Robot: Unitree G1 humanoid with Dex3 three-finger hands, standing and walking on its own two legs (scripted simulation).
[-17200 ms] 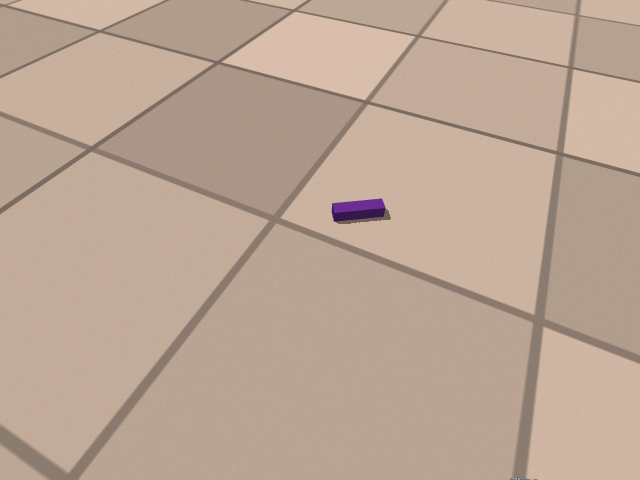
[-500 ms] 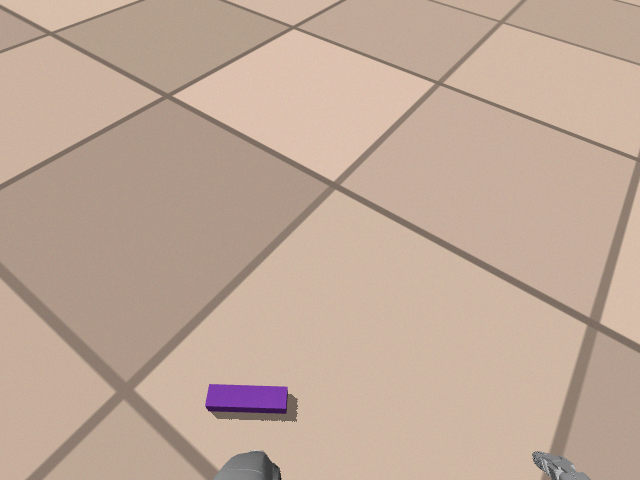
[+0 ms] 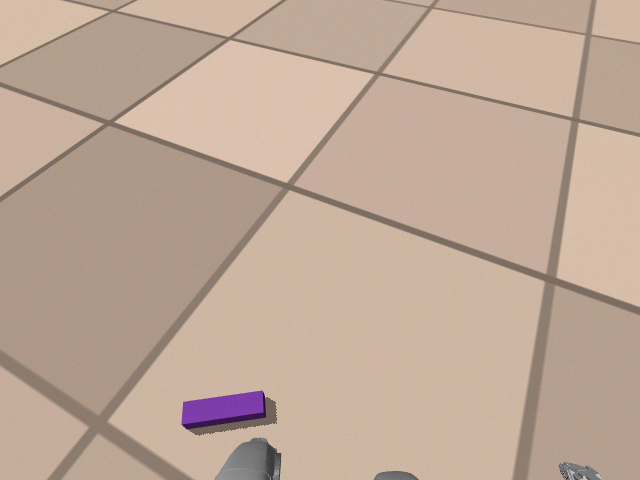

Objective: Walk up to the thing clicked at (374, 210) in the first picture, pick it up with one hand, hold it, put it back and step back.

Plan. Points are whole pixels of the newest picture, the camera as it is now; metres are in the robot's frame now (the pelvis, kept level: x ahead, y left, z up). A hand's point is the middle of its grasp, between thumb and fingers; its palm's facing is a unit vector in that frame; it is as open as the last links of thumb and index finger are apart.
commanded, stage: walk up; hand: left
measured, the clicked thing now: (225, 409) +0.39 +0.29 -0.72
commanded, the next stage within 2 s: stand in 1.44 s
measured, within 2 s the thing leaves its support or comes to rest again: neither
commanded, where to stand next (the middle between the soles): +0.03 +0.01 m, yaw +6 degrees
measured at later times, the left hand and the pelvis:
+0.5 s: hand out of the picture +0.11 +0.34 -0.12, palm faces +0.08 -0.92 -0.39, open 7.4 cm; pelvis +0.06 +0.05 +0.03, yaw +7 degrees
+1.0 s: hand (118, 471) +0.15 +0.28 -0.13, palm faces +0.08 -0.93 -0.35, open 7.4 cm; pelvis +0.02 +0.02 +0.00, yaw +9 degrees
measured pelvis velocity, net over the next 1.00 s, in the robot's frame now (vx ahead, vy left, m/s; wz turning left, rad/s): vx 0.02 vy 0.02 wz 0.15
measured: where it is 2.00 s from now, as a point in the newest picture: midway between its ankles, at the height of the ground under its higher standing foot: outside the picture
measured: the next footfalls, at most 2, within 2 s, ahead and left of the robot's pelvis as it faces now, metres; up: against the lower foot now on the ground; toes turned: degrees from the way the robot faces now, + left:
left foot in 0.26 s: +0.06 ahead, +0.14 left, +0.00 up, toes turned +5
right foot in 0.70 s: +0.20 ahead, -0.05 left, +0.00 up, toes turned +6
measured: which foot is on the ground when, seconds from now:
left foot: up 0.00-0.24, down 0.26-0.74, up 0.76-1.00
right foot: down 0.00-0.30, up 0.32-0.68, down 0.70-1.00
